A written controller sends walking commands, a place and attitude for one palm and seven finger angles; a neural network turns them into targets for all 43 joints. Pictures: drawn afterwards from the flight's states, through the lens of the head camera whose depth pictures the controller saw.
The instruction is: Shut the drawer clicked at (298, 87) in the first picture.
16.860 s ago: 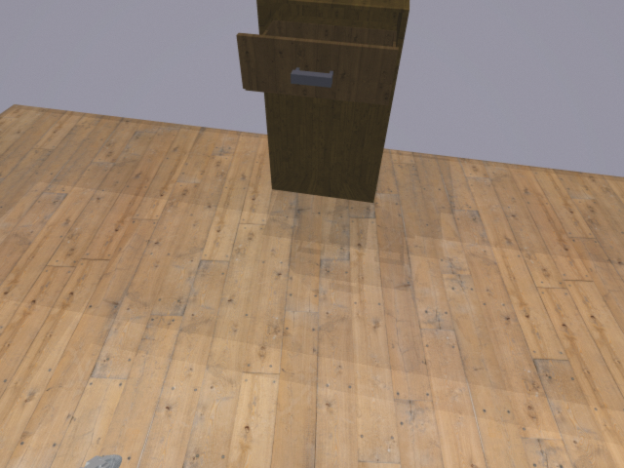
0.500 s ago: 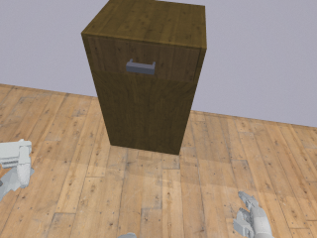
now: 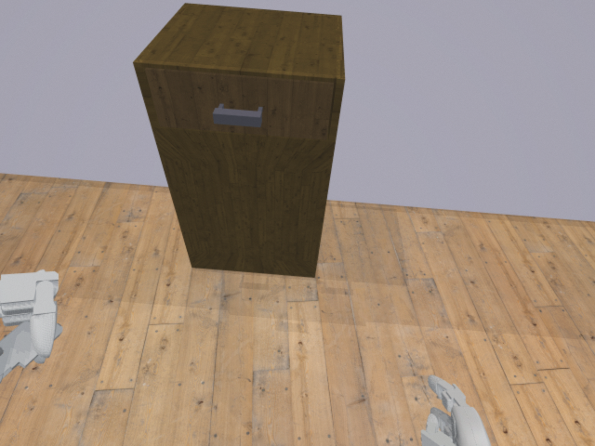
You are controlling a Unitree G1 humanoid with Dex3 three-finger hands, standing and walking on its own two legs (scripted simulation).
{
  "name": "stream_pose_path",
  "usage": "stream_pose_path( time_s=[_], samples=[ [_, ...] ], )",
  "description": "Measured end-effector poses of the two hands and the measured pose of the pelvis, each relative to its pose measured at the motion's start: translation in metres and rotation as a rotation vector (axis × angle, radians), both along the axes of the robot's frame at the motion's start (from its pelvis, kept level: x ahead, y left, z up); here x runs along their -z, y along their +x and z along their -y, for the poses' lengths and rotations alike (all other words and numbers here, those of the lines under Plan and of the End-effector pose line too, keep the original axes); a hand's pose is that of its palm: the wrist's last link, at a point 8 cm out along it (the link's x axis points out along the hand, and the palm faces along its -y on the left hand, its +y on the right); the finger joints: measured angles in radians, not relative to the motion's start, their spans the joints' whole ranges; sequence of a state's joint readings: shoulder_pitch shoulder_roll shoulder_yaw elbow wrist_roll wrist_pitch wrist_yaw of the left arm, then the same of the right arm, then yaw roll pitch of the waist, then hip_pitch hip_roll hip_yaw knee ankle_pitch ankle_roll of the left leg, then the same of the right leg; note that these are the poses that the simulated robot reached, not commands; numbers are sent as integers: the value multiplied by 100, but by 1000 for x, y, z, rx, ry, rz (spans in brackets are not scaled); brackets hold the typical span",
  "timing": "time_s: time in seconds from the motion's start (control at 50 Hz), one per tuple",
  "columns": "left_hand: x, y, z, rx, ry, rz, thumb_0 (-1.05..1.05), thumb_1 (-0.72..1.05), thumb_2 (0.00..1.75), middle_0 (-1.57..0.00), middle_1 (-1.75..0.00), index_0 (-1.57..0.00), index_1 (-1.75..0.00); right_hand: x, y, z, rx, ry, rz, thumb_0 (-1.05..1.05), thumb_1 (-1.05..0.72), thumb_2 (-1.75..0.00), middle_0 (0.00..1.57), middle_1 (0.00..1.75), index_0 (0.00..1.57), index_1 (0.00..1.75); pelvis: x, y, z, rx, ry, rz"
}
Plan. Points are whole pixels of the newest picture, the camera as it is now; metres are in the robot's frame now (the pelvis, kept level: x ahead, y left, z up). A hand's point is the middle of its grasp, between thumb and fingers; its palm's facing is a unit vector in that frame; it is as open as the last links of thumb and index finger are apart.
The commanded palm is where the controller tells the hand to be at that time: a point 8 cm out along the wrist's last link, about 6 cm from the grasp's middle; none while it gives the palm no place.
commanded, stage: stop stepping back and stand still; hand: left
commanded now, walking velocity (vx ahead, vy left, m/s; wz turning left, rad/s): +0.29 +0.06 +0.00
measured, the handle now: (239, 112) +0.86 +0.19 -0.01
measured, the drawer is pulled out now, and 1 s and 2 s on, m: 0.00 0.00 0.00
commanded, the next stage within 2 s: let the arm hang, fingers relaxed in 0.50 s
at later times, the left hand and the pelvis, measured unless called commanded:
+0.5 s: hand (12, 369) +0.15 +0.26 +0.16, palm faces +0.43 -0.80 -0.41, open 3.2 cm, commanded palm +0.10 +0.29 +0.18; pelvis -0.02 +0.00 +0.00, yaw +2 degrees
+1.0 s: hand out of the picture -0.06 +0.18 -0.19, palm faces +0.08 -0.98 -0.18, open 3.6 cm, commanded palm none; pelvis -0.02 -0.01 +0.00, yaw +5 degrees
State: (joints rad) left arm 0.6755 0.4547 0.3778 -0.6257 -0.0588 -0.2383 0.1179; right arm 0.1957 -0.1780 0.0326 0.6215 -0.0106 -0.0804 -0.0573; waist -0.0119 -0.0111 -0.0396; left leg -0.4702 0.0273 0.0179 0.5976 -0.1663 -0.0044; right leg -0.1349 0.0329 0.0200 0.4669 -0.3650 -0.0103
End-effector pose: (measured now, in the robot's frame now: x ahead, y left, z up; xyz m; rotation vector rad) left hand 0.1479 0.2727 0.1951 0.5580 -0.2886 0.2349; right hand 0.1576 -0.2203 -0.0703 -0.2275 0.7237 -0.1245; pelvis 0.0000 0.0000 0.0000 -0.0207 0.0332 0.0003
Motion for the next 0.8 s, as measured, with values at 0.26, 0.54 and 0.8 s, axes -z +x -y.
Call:
stream_pose_path(
  time_s=[0.26,0.54,0.8],
  samples=[
    [17,-29,-12,-108,-67,-12,1,89,90,-141,-160,-140,-160,-2,-51,30,56,-74,-2,1,-91,-90,20,30,20,30,-2,-21,0,-42,8,42],
    [18,-32,-20,-160,-82,18,1,89,90,-141,-160,-141,-160,-1,-18,-4,-26,-18,50,1,-91,-90,20,30,20,30,-1,-20,-2,-39,9,61],
    [274,-47,-9,-279,-351,-1035,0,91,90,-126,-146,-126,-146,44,-35,34,-45,-35,-217,0,-91,-90,20,30,21,30,14,-25,3,-70,0,57]
  ],
)
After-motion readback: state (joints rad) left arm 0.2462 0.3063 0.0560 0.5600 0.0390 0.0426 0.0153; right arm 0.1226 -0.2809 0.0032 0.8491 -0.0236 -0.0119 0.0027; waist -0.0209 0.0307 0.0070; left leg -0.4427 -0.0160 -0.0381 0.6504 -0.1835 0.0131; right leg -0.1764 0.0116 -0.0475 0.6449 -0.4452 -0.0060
